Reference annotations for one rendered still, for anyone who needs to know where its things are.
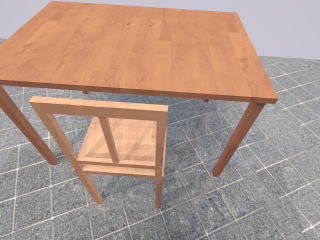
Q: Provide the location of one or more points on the chair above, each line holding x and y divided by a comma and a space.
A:
123, 139

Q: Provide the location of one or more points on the table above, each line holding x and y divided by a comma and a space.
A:
138, 50

